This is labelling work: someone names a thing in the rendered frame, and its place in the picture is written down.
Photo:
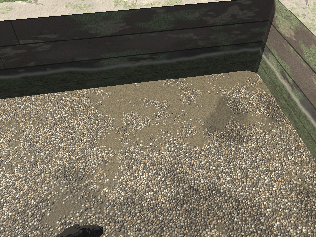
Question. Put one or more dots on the robot left hand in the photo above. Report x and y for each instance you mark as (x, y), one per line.
(78, 230)

